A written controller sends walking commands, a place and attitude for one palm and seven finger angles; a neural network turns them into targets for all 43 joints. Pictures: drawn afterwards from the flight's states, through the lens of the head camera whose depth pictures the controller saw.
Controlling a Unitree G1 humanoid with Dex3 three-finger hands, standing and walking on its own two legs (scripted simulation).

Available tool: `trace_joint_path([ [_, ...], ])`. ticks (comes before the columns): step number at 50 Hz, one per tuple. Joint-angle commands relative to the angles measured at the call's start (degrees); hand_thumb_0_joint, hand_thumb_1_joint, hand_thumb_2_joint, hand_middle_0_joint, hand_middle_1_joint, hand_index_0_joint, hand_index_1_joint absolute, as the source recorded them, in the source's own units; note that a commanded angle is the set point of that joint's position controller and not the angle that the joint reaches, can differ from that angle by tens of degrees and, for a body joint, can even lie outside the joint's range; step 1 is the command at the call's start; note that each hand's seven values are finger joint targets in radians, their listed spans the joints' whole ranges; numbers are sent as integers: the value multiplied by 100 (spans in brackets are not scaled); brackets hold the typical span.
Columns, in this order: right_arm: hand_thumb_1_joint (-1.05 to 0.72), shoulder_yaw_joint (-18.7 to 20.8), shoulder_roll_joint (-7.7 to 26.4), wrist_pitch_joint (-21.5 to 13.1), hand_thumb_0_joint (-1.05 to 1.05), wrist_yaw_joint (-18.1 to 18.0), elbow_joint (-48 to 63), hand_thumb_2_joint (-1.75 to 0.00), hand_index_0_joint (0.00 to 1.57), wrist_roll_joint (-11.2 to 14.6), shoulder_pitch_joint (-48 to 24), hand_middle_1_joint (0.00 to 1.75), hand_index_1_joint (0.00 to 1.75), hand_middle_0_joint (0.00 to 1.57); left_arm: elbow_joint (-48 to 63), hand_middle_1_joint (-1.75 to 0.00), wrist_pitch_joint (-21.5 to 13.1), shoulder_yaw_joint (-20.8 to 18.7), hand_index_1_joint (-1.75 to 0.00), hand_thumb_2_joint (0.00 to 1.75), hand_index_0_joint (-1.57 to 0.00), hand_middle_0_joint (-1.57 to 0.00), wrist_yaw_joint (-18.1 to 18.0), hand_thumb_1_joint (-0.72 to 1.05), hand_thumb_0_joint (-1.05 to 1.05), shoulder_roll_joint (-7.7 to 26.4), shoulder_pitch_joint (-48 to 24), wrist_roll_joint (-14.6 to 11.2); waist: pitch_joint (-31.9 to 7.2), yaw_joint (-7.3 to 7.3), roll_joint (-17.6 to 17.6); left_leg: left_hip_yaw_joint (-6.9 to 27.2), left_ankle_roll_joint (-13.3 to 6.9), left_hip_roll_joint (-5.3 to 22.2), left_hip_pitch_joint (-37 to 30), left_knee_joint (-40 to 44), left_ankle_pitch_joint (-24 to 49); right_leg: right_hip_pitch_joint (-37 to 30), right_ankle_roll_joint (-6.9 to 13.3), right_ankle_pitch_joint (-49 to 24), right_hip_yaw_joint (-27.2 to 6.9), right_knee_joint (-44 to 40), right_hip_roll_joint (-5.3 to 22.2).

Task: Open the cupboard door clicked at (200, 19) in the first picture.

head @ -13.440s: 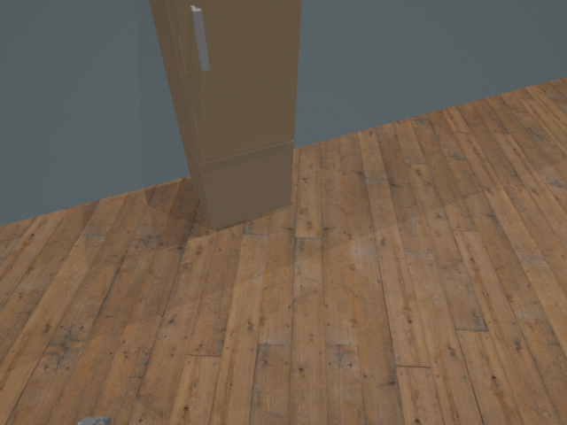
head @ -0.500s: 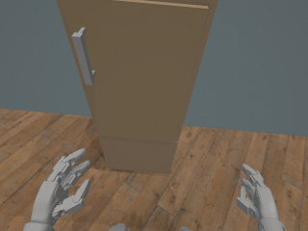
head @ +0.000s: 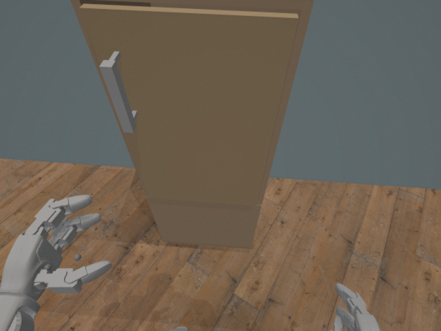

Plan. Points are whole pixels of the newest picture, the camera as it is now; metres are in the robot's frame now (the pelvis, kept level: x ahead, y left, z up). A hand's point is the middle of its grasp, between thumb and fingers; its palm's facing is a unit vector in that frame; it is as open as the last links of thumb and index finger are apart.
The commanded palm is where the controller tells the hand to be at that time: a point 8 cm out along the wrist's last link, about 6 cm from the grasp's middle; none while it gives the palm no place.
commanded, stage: raise the hand with hooked fingers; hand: left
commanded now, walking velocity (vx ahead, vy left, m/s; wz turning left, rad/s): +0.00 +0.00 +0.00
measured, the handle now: (123, 94) +0.53 +0.23 +0.14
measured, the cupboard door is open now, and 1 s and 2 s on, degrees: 0 0 0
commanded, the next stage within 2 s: move the hooked fingers beside the handle in 1.20 s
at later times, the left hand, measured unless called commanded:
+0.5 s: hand (46, 207) +0.27 +0.27 +0.13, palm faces +0.03 -1.00 -0.05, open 13.8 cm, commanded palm +0.24 +0.32 +0.14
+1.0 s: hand (56, 179) +0.30 +0.26 +0.15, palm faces +0.02 -1.00 -0.03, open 13.9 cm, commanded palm +0.27 +0.31 +0.16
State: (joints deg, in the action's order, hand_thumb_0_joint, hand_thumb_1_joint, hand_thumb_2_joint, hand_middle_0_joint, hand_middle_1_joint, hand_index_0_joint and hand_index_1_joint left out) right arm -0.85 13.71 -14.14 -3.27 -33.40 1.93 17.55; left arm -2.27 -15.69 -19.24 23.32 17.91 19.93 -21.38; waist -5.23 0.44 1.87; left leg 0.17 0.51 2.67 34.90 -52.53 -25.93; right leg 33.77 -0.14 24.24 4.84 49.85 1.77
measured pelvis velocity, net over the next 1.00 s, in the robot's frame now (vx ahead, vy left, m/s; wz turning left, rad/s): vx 0.01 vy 0.00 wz -0.01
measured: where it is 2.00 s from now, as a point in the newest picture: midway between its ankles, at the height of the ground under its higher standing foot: outside the picture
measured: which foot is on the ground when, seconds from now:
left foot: down 0.00-1.00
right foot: down 0.00-1.00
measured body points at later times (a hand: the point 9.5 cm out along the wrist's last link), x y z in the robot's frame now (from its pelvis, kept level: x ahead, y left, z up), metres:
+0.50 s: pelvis +0.00 +0.01 +0.02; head +0.01 +0.01 +0.47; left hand +0.26 +0.33 +0.14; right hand +0.18 -0.21 -0.04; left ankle +0.00 +0.12 -0.69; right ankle +0.01 -0.12 -0.69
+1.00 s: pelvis +0.01 +0.00 +0.03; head +0.01 -0.01 +0.48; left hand +0.29 +0.32 +0.16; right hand +0.16 -0.26 -0.04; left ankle +0.00 +0.12 -0.69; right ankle +0.01 -0.12 -0.69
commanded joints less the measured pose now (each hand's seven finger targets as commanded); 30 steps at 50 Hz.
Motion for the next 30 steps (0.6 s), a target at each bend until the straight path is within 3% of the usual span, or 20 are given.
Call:
trace_joint_path([
  [1,-90,302,880,-448,0,-103,987,-90,20,82,-544,30,30,20,1056,-99,-424,-478,-99,44,-28,-28,53,-17,0,1026,-665,-94,-818,-90,72,68,-151,-275,-568,968,1421,-732,72,-981,-175,-902,-206],
  [3,-90,285,925,-454,0,-134,982,-90,20,84,-537,30,30,20,1069,-102,-374,-560,-102,42,-28,-28,43,-22,0,1206,-957,-101,-756,-91,70,88,-158,-273,-650,1047,1381,-802,92,-914,-176,-971,-224],
  [5,-90,262,912,-461,0,-155,967,-90,20,100,-529,30,30,20,1166,-105,-340,-602,-105,40,-28,-28,23,-27,0,1295,-1158,-62,-878,-133,398,96,-153,-264,-894,1183,1468,-880,117,-1015,-125,-990,-228],
  [8,-90,237,936,-457,0,-190,944,-90,20,97,-527,30,30,20,1077,-110,-212,-727,-110,37,-29,-29,-32,-34,0,1454,-1403,-59,-734,-138,288,151,-146,-232,-1027,1337,1527,-970,136,-1097,-48,-1066,-273],
  [14,-90,163,926,-394,0,-229,927,-90,20,147,-575,30,30,20,719,-118,235,-666,-118,31,-30,-30,47,-48,0,1504,-2038,6,-596,-137,522,162,-112,-224,-1372,1634,1652,-1153,146,-1303,1,-1278,-281],
  [23,-90,66,949,-289,0,-321,880,-90,20,135,-620,30,30,20,152,-120,690,-958,-120,30,-30,-30,253,-50,0,1943,-3119,35,-581,-150,215,176,-121,-217,-1722,1890,1852,-1486,158,-1573,-19,-1574,-296],
  [26,-90,45,927,-281,0,-350,877,-90,20,143,-667,30,30,20,134,-120,733,-954,-120,30,-30,-30,326,-50,0,1987,-3505,44,-692,-135,376,167,-120,-216,-1898,1965,1914,-1529,150,-1636,-32,-1645,-276],
  [30,-90,23,949,-232,0,-398,823,-90,20,164,-671,30,30,20,-278,-120,867,-1023,-120,30,-30,-30,419,-50,0,2170,-3873,68,-600,-128,287,149,-140,-231,-1926,2056,1845,-1603,152,-1600,-68,-1796,-267],
])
